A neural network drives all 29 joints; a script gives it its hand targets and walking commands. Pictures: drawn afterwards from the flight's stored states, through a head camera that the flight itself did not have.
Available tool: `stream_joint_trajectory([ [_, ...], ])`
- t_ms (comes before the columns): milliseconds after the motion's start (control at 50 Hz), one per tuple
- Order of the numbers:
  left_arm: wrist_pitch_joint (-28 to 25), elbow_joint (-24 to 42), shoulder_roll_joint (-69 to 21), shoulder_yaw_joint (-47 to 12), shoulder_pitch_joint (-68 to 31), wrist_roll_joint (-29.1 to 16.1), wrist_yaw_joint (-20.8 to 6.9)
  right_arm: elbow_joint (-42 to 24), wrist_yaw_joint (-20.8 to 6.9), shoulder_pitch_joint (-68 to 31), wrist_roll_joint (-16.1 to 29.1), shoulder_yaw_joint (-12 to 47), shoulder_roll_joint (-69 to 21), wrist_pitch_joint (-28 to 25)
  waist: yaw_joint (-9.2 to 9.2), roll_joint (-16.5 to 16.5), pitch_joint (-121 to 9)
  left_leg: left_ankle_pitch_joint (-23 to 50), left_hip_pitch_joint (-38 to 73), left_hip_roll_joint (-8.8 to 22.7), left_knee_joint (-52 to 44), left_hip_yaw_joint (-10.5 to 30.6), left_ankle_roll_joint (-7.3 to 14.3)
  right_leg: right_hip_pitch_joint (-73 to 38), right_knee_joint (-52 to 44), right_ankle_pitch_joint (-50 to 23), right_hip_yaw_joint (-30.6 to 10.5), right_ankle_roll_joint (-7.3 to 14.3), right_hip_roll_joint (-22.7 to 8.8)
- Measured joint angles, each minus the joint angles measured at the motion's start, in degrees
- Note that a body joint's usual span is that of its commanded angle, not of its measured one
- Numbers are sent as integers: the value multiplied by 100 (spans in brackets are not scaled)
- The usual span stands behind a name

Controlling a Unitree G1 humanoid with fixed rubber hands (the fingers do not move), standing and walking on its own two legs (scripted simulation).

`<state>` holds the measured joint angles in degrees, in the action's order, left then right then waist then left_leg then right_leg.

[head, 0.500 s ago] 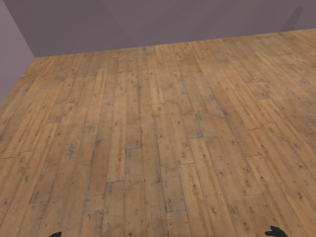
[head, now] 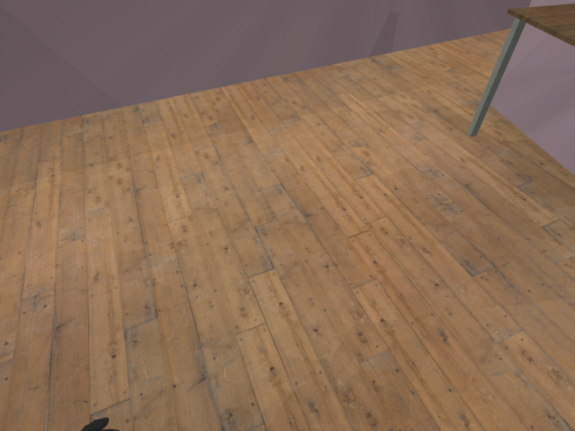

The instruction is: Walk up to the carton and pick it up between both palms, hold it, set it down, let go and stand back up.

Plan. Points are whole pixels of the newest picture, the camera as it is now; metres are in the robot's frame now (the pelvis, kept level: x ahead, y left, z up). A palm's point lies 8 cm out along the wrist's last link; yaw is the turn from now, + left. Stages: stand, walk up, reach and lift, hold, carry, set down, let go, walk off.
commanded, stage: walk up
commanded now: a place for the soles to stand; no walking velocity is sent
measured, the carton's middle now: out of the picture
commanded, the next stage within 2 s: none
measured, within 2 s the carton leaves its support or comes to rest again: neither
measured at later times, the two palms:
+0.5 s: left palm (188, 300) +0.38 +0.18 -0.09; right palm out of the picture +0.17 -0.39 -0.06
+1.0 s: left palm (279, 201) +0.64 +0.01 -0.09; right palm out of the picture +0.27 -0.49 -0.09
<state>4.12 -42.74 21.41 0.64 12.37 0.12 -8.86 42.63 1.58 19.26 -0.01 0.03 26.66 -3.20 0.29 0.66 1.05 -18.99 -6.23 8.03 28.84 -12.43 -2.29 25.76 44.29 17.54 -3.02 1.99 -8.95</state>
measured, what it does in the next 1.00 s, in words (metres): walks ahead, turning right: right foot, then left foot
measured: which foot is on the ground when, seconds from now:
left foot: down 0.00-0.04, up 0.06-0.26, down 0.28-0.68, up 0.70-0.88, down 0.90-1.00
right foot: up 0.00-0.02, down 0.04-0.32, up 0.34-0.66, down 0.68-0.90, up 0.92-1.00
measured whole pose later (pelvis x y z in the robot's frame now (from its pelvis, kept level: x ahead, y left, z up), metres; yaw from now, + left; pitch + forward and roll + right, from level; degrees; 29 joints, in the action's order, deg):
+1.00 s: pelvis +0.39 -0.19 -0.01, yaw -33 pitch -1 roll +0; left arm 2.8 -42.3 22.7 0.6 14.2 0.1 -3.1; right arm 34.7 -0.8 22.9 0.0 0.0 27.1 -3.7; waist 1.7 -1.9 2.4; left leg -23.4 -15.0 7.5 40.5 -11.3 -0.8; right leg 29.9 58.4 21.2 -6.0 0.1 2.8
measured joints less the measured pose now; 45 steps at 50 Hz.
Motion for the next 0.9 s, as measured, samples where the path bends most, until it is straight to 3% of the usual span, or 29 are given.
stream_joint_trajectory([
  [20, -28, 1, 54, 1, 9, 0, 0, -37, -16, -1, 0, 1, 1, 0, -5, 7, -11, -217, 4, 83, 257, -3, 35, -177, -188, 1, -1, 0, 24],
  [60, -90, -4, 59, 1, 12, 0, 41, -88, -60, -96, -1, -1, 66, 74, -84, -181, 34, -952, -236, 329, 1331, 158, 287, -252, -6, 140, 14, -211, 285],
  [100, -101, -2, -47, 0, 57, 0, 113, -136, -117, -232, 0, 1, 98, 128, -149, -387, 74, -1275, -758, 211, 2583, 483, 302, -341, 50, 261, 11, -237, 544],
  [140, -129, 1, -99, 1, 140, 0, 203, -293, -195, -269, 0, 3, 99, 55, -145, -505, 131, -1287, -1200, 29, 3081, 536, 302, -592, -195, 233, 15, -237, 699],
  [240, -123, 0, -38, -1, 272, 0, 373, -515, -287, -266, 1, 0, 80, -113, -231, -535, 196, -1270, -1792, -261, 2154, 553, 301, -1195, -749, 223, -85, -237, 1030],
  [280, -83, -1, -19, -3, 302, 1, 381, -604, -285, -264, 1, -2, 99, -132, -239, -499, 172, -722, -1781, -316, 1322, 560, 287, -1297, -740, 346, -210, -237, 1147],
  [320, -34, -3, -16, -2, 306, 1, 382, -667, -239, -213, 1, -3, 101, -159, -211, -401, 79, 380, -1702, -343, 1072, 523, 383, -1240, -474, 659, -370, -237, 1198],
  [360, -53, -6, -21, -2, 301, 1, 391, -701, -161, -116, 1, -6, 77, -167, -108, -296, -35, 455, -1636, -291, 1135, 382, 388, -791, 619, 863, -364, -238, 1216],
  [420, -128, 0, -14, -3, 289, 0, 392, -672, -81, 49, 1, -2, -5, -165, 32, -69, -67, 226, -1181, -290, 757, 134, 334, -132, 1795, 703, -318, -238, 1038],
  [480, -134, 2, -9, -5, 289, 0, 341, -617, -80, 208, 1, -1, -5, -165, 125, 69, -66, 256, -641, -290, 223, -100, 275, 314, 1764, 338, -208, -238, 680],
  [580, -131, 7, -4, -4, 211, 0, 218, -613, -94, 340, 0, 1, -3, -152, 252, 117, -16, 95, 77, -275, -233, -411, 82, 676, 513, -397, -123, -237, 231],
  [660, -183, 7, 23, -3, 168, 0, 216, -576, -140, 379, 0, 1, -3, -28, 248, 115, -16, -458, 471, -144, 126, -550, -141, 427, -250, -751, -32, -237, 176],
  [700, -243, 5, 64, 1, 167, 0, 254, -551, -181, 299, -1, 1, 30, 77, 163, 9, 38, -1021, 378, 170, 1101, -540, 38, 248, -162, -595, -11, -250, 385],
  [720, -258, 2, 45, 1, 165, 0, 300, -518, -218, 167, -1, 3, 41, 150, 95, -94, 103, -1201, 102, 238, 1934, -290, 131, 292, 111, -416, -25, -250, 543],
  [780, -214, 6, -81, -1, 169, 0, 418, -629, -333, -75, 0, 4, 55, 185, -15, -376, 288, -1339, -840, 20, 3579, 345, 226, 44, 90, -215, -54, -188, 846],
  [840, -162, 9, -38, -1, 173, 1, 529, -857, -411, -81, 1, 3, 56, 74, -78, -444, 356, -1383, -1400, -98, 3152, 372, 335, -245, -203, -205, -139, -184, 979],
  [900, -80, 6, 85, -2, 186, 1, 557, -1007, -432, 12, 1, 0, 86, -31, -83, -434, 260, -1128, -1338, -154, 1578, 382, 455, -301, -194, -4, -302, -184, 1157],
])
